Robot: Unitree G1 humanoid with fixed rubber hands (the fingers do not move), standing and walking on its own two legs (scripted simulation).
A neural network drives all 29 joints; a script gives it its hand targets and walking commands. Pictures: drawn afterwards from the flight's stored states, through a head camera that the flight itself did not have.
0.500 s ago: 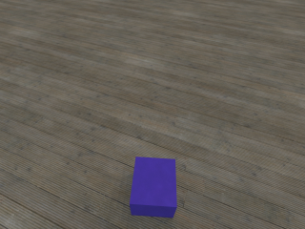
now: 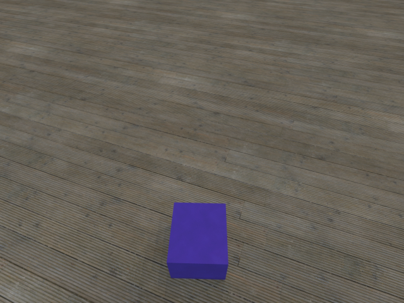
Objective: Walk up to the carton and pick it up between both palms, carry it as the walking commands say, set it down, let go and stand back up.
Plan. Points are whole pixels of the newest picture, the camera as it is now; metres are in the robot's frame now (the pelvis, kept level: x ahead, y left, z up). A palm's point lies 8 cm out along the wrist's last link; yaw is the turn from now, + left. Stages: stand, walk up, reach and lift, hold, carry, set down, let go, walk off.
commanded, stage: walk up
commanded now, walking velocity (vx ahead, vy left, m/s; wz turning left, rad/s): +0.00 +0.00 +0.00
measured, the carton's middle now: (198, 239) +0.55 +0.03 -0.68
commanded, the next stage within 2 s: stand in 1.26 s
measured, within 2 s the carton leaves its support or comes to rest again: neither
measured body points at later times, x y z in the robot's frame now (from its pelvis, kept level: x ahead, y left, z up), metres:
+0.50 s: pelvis +0.03 +0.05 -0.01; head +0.01 +0.07 +0.44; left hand -0.04 +0.29 -0.18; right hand +0.04 -0.19 -0.16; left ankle +0.04 +0.15 -0.75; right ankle +0.02 -0.10 -0.73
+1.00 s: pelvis +0.13 +0.05 -0.01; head +0.15 +0.03 +0.44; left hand +0.17 +0.27 -0.16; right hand +0.08 -0.16 -0.17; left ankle +0.04 +0.14 -0.74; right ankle +0.16 -0.05 -0.74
